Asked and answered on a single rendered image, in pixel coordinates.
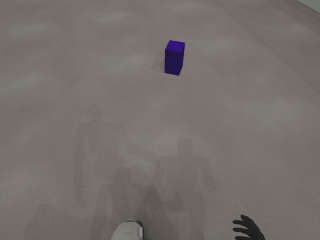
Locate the carton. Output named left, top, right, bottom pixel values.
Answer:
left=164, top=40, right=185, bottom=76

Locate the right robot hand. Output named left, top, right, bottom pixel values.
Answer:
left=232, top=214, right=266, bottom=240

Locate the robot left thigh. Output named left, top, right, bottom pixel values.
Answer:
left=110, top=221, right=143, bottom=240

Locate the left robot shin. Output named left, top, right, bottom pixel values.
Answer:
left=126, top=219, right=139, bottom=225

